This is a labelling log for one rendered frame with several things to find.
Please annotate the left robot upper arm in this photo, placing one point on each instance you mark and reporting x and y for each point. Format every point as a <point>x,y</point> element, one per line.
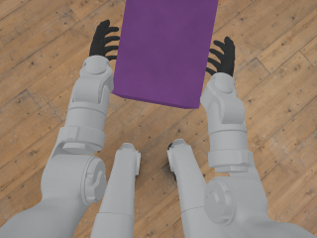
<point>70,184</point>

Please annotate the robot shin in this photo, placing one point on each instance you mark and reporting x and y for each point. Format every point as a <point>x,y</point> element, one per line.
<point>126,145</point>
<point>179,141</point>

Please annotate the right robot upper arm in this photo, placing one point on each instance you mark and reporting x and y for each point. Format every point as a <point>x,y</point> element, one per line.
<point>239,206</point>

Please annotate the robot right forearm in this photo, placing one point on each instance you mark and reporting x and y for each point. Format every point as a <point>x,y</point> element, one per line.
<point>227,129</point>

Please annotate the right robot shin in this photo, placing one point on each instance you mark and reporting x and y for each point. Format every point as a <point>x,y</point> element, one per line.
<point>179,141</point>

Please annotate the carton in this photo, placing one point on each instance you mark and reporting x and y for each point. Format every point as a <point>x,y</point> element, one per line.
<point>163,51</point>

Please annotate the robot right hand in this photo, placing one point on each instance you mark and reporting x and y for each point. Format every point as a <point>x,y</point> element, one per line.
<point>227,60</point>

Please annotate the robot left hand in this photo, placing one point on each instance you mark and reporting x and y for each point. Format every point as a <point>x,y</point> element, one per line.
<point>97,47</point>

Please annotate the left robot shin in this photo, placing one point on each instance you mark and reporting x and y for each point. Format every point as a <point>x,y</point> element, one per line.
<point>126,145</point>

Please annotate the robot left forearm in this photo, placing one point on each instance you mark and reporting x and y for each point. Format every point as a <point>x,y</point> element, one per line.
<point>83,129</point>

